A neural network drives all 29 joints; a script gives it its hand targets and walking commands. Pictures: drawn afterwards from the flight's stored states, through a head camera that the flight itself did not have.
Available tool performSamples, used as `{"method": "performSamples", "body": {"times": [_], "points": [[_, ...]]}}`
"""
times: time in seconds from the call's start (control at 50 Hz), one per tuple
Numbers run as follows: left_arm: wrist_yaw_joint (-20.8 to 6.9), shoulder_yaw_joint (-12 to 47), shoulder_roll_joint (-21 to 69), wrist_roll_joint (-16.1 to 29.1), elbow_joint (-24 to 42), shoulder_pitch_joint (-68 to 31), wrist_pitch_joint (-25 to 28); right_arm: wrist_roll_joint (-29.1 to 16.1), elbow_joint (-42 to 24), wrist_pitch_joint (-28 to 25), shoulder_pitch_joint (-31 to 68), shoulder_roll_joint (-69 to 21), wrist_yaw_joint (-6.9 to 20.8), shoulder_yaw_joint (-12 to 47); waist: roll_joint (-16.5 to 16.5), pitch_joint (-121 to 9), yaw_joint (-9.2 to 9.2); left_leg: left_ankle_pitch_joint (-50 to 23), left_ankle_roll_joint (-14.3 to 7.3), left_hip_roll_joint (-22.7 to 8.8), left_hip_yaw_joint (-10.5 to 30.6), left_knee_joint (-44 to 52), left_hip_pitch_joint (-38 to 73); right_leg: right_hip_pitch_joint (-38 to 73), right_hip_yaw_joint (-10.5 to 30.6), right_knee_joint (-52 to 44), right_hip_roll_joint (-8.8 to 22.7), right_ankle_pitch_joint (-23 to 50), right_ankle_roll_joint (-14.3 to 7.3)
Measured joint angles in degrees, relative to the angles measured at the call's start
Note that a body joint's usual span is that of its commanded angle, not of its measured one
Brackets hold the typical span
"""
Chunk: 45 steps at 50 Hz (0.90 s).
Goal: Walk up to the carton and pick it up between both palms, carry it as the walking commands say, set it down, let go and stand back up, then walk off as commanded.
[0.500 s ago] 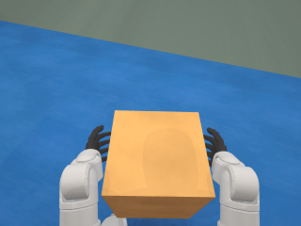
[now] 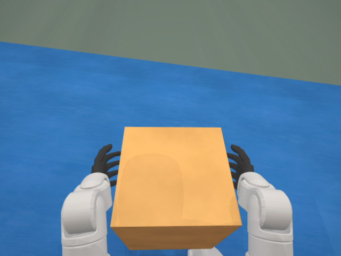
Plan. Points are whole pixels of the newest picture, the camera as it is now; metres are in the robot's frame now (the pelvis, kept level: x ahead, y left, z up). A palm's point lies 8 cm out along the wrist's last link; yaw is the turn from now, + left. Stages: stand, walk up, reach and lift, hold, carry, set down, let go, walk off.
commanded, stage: carry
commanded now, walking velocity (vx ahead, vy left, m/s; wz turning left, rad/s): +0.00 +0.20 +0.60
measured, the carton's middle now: (171, 193) +0.26 +0.01 +0.01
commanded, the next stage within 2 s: none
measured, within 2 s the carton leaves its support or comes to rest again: neither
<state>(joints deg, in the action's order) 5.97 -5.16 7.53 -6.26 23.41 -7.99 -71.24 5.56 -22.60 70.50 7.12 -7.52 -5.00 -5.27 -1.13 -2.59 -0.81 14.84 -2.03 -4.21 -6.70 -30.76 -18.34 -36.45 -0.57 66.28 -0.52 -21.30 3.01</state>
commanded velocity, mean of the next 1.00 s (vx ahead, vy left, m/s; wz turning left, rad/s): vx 0.00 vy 0.20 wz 0.60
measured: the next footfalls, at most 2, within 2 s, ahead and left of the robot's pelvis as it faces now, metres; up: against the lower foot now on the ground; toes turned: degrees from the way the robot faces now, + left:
right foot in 0.14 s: -0.03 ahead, -0.14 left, +0.00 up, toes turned -5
left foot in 0.50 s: -0.13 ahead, +0.20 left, +0.00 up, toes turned +18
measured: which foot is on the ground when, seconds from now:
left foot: down 0.00-0.14, up 0.16-0.48, down 0.50-0.78, up 0.80-1.00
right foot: up 0.00-0.12, down 0.14-0.50, up 0.52-0.76, down 0.78-1.00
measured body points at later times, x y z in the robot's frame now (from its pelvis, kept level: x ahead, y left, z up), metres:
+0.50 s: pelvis -0.15 +0.05 -0.02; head -0.14 +0.06 +0.43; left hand +0.10 +0.25 +0.06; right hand +0.15 -0.05 +0.06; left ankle -0.17 +0.19 -0.74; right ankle -0.06 -0.14 -0.74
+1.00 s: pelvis -0.27 +0.15 -0.01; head -0.25 +0.15 +0.44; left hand -0.09 +0.41 +0.07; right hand +0.05 +0.14 +0.07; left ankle -0.33 +0.30 -0.67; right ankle -0.18 +0.03 -0.74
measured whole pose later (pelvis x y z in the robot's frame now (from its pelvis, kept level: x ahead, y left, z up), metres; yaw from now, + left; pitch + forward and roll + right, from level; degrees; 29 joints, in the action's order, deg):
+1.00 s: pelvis -0.27 +0.15 -0.01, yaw +28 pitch +3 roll +3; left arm 5.2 -5.8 7.7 -5.8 22.0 -8.7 -68.7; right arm 5.8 -23.1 70.7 9.0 -7.6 -5.7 -5.8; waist -1.0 -2.1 2.3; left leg 23.3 3.6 -2.2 -2.0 -59.1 -33.6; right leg -21.1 -10.5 33.6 13.5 -14.1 3.7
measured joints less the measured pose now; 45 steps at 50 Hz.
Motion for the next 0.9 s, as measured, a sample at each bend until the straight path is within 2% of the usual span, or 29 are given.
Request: {"method": "performSamples", "body": {"times": [0.08,0.12,0.14,0.16,0.2,0.24,0.3,0.36,0.44,0.48,0.5,0.52,0.56,0.6,0.64,0.72,0.78,0.8,0.82,0.86,0.9], "points": [[0.11,-0.74,0.21,0.42,-0.90,-2.11,0.32,0.45,-0.25,-0.19,1.07,-0.07,0.13,-0.60,1.60,-1.38,0.57,-0.98,-0.24,-0.38,0.01,-2.92,-4.89,10.85,-2.50,-17.80,1.78,-3.77,-0.67],[0.05,-1.12,0.37,0.45,-1.97,-3.01,0.46,0.77,0.14,-0.17,1.44,-0.09,0.20,-0.91,1.80,-2.35,0.83,-1.22,-0.06,0.31,-0.14,-5.13,-7.74,17.50,-4.04,-30.65,2.27,1.18,-0.43],[-0.02,-0.92,0.45,0.40,-2.97,-3.21,0.98,0.84,0.53,-0.20,1.71,0.08,0.24,-1.32,2.60,-2.74,0.81,-1.04,0.17,0.33,0.05,-6.92,-9.53,18.46,-4.46,-33.64,2.39,4.40,-0.82],[-0.20,-0.57,0.47,0.20,-4.37,-3.06,1.75,0.96,1.16,-0.32,1.58,-0.12,0.31,-1.98,2.99,-2.90,0.86,4.20,0.94,1.07,0.69,-10.19,-11.41,17.56,-4.48,-33.20,2.94,3.25,-0.19],[-0.30,0.16,0.32,0.16,-6.39,-2.27,2.51,1.15,2.06,-0.26,0.59,-0.03,0.33,-2.21,3.15,-1.90,1.63,11.37,2.35,3.31,3.14,-21.67,-15.28,16.07,-4.60,-31.25,4.46,2.69,-1.06],[-0.37,0.54,0.15,0.23,-6.45,-0.99,2.44,0.85,2.12,0.06,-0.43,0.13,0.05,-1.69,2.78,-0.89,2.51,10.54,3.87,4.25,3.92,-31.59,-17.91,15.81,-4.67,-31.75,6.26,4.17,-1.55],[-0.62,0.41,0.01,0.45,-4.19,0.43,2.46,0.09,0.76,0.26,-0.77,0.19,-0.70,-0.62,1.90,0.23,3.54,7.65,6.02,3.06,3.47,-36.98,-18.52,15.13,-5.00,-32.63,8.80,6.39,-0.93],[-0.88,0.18,-0.02,0.41,-1.80,0.77,2.82,-0.35,-0.65,0.06,-0.01,0.13,-0.98,-0.23,0.65,0.41,4.09,8.73,6.43,1.82,3.23,-33.06,-15.92,13.68,-5.72,-32.25,11.50,7.56,0.07],[-0.99,0.26,0.01,-0.25,-0.61,0.34,2.90,-0.87,-0.74,-0.16,1.40,-0.02,-0.92,-0.86,-1.24,-0.48,3.99,10.34,5.52,1.28,2.31,-18.35,-8.85,11.42,-7.01,-30.72,15.37,8.50,2.02],[-1.03,0.31,0.04,-0.75,-0.36,0.06,2.63,-1.06,-0.30,-0.22,2.02,-0.09,-0.77,-1.25,-2.05,-0.98,3.89,8.26,4.73,1.77,1.15,-8.33,-4.07,10.08,-7.59,-28.99,17.44,8.59,3.50],[-1.05,0.10,0.01,-0.98,-0.21,-0.16,2.47,-1.09,0.15,-0.43,2.36,-0.17,-0.64,-1.26,-2.74,-1.11,3.91,3.97,4.02,2.48,1.01,-5.06,-3.22,9.00,-7.64,-27.22,18.76,8.25,4.18],[-1.11,-0.39,-0.08,-1.08,-0.29,0.01,2.53,-1.03,1.27,-1.11,2.48,-0.26,-0.53,-0.85,-3.28,-1.13,3.64,1.90,3.20,3.07,1.33,-6.43,-4.84,7.32,-6.73,-23.92,18.79,3.58,4.52],[-1.11,-1.26,-0.10,-1.17,-0.33,1.01,2.14,-0.77,3.46,-1.72,2.39,-0.23,-0.46,0.32,-2.70,-0.58,2.37,2.44,1.78,2.87,2.44,-9.24,-7.16,3.62,-4.31,-12.99,15.24,-6.95,3.99],[-0.51,-1.30,-0.16,-0.72,-0.15,1.61,1.43,-0.64,4.01,-1.65,1.77,-0.15,-0.25,0.78,-2.09,0.25,0.89,2.11,0.82,3.23,3.49,-8.96,-7.94,1.17,-3.93,-4.11,11.91,-8.40,3.31],[0.08,-1.10,-0.18,0.06,0.18,1.63,1.12,-0.71,3.23,-1.56,1.13,-0.09,-0.16,0.69,-1.68,0.95,-0.39,0.57,0.11,4.34,4.15,-7.85,-8.46,0.52,-4.69,-0.95,9.58,-6.34,2.83],[0.45,-1.17,-0.06,1.32,0.58,0.26,1.78,-0.15,0.53,-1.77,0.74,-0.05,-0.15,0.66,-0.24,1.22,-1.20,-2.03,-1.97,7.53,4.91,-6.82,-10.16,4.07,-6.33,-7.94,5.79,-5.03,1.49],[0.15,-1.42,0.10,1.78,-0.43,-1.08,2.28,0.63,-0.67,-1.45,0.84,-0.05,-0.14,0.38,1.48,0.23,-0.80,-3.31,-3.05,10.10,5.17,-6.93,-11.57,11.63,-7.15,-23.55,3.20,-2.09,-0.77],[-0.04,-1.14,0.21,1.69,-1.59,-1.50,2.75,0.81,-0.70,-1.26,0.88,0.01,-0.13,-0.18,3.13,0.15,-0.55,-2.45,-2.26,10.05,5.56,-7.88,-12.12,12.53,-7.72,-25.88,2.85,0.75,-2.98],[-0.27,-0.78,0.26,1.38,-2.91,-1.73,3.06,1.00,-0.58,-1.10,0.44,0.06,-0.14,-0.45,3.67,-0.16,-0.15,2.16,-0.77,9.91,4.73,-11.51,-13.44,12.55,-8.28,-26.18,3.56,1.83,-4.16],[-0.48,-0.55,0.22,1.37,-4.43,-1.63,2.98,1.13,-0.33,-0.47,-0.31,0.08,-0.33,-0.58,3.20,-0.04,0.80,7.11,1.18,9.33,3.99,-23.88,-16.68,13.59,-9.16,-27.61,5.79,2.84,-4.23],[-0.55,-0.36,0.16,1.15,-4.12,-0.98,2.70,0.93,-0.19,0.09,-0.21,0.12,-0.61,-0.43,2.66,0.21,1.58,6.16,3.13,7.28,4.22,-32.52,-18.45,14.86,-9.60,-30.06,7.85,4.32,-2.95]]}}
